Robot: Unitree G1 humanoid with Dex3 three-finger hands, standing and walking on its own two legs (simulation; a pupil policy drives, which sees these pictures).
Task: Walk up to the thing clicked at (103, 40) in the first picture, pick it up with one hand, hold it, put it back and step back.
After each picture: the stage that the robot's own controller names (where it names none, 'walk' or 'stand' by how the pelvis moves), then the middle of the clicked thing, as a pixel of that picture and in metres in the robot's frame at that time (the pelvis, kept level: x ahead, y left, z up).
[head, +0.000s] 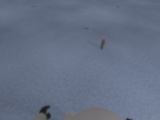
stand; (102, 44) +1.58 -0.29 -0.65
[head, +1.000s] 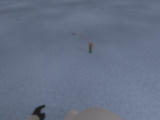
walk; (90, 48) +1.45 +0.07 -0.62
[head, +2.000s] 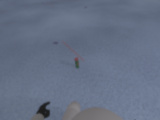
walk; (77, 63) +0.93 +0.27 -0.65
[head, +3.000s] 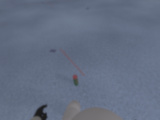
walk; (75, 80) +0.57 +0.23 -0.65
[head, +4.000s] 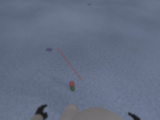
stand; (72, 86) +0.44 +0.20 -0.63
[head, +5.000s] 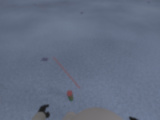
stand; (70, 96) +0.37 +0.22 -0.65
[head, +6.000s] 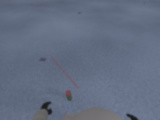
stand; (69, 96) +0.37 +0.22 -0.66
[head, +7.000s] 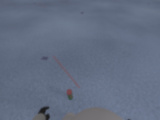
stand; (70, 95) +0.38 +0.21 -0.66
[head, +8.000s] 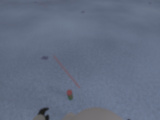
stand; (70, 95) +0.37 +0.21 -0.66
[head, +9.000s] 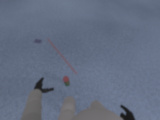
go down; (66, 81) +0.41 +0.21 -0.58
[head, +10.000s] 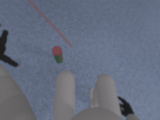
go down; (58, 56) +0.46 +0.25 -0.25
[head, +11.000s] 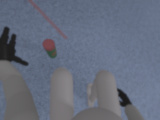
close in; (51, 50) +0.45 +0.27 -0.22
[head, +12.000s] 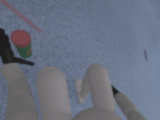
close; (24, 47) +0.43 +0.30 -0.16
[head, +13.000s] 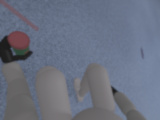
lift; (21, 48) +0.42 +0.31 -0.16
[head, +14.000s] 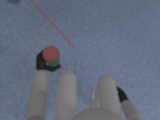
lift; (53, 60) +0.35 +0.25 -0.02
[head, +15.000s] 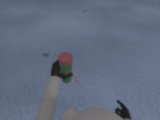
hold; (66, 70) +0.32 +0.16 +0.08
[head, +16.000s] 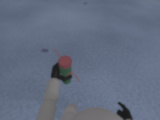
hold; (66, 72) +0.32 +0.17 +0.03
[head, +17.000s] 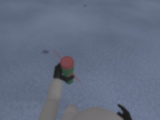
crouch; (68, 72) +0.32 +0.15 +0.04
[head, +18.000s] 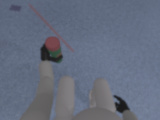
crouch; (55, 52) +0.43 +0.22 -0.05
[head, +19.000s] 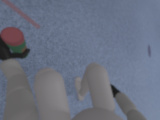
lower; (18, 46) +0.43 +0.31 -0.17
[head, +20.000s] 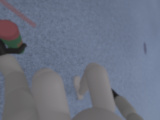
lower; (13, 41) +0.45 +0.32 -0.16
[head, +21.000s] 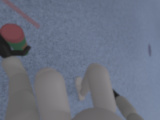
lower; (18, 44) +0.43 +0.32 -0.16
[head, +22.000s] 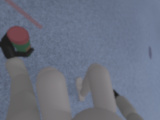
lower; (22, 45) +0.43 +0.31 -0.16
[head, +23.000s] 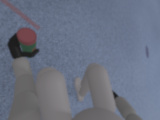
loosen; (28, 46) +0.44 +0.28 -0.17
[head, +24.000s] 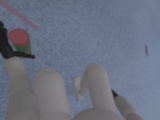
withdraw; (23, 46) +0.44 +0.30 -0.17
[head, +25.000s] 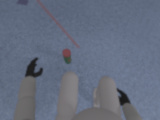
walk; (67, 57) +0.47 +0.22 -0.30
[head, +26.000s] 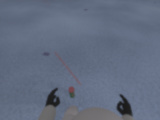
stand; (71, 92) +0.40 +0.18 -0.59
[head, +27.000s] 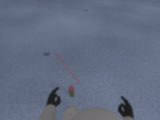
stand; (71, 91) +0.41 +0.19 -0.60
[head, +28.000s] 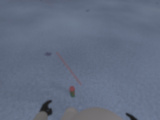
stand; (72, 92) +0.41 +0.18 -0.63
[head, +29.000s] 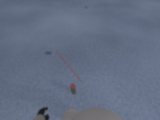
walk; (73, 89) +0.43 +0.19 -0.65
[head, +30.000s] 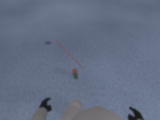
walk; (75, 74) +0.56 +0.20 -0.63
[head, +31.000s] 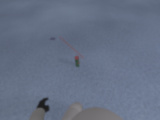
walk; (77, 61) +0.85 +0.24 -0.64
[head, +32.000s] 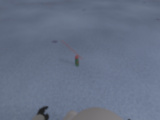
stand; (76, 61) +1.02 +0.23 -0.64
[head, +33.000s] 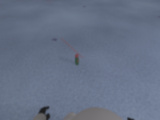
stand; (76, 59) +1.01 +0.23 -0.66
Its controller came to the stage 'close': yes
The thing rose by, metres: 0.68
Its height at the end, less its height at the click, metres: +0.00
